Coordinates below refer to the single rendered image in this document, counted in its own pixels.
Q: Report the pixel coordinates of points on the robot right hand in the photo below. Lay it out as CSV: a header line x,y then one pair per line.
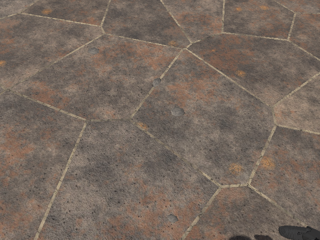
x,y
299,233

